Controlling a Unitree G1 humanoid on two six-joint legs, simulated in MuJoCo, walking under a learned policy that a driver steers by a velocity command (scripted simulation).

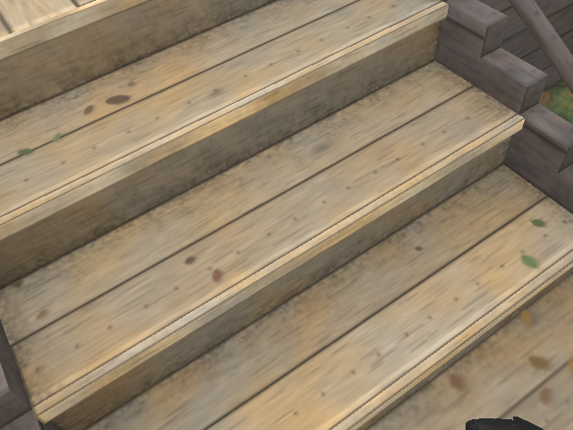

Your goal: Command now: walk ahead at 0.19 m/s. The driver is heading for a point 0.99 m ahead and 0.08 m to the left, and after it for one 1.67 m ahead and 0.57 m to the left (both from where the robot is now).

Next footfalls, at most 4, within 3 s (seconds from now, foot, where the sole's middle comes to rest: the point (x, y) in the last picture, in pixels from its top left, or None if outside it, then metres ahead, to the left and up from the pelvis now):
0.36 right None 0.29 -0.21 -0.77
0.76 left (352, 340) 0.60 -0.03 -0.60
1.24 right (495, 239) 0.85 -0.38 -0.60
1.56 left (354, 177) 0.91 -0.05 -0.43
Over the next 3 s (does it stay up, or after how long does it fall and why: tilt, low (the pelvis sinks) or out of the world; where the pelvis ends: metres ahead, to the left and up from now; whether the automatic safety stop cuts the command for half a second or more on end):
stays up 0.98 0.08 0.42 its command is cut before an obstacle after 0.8 s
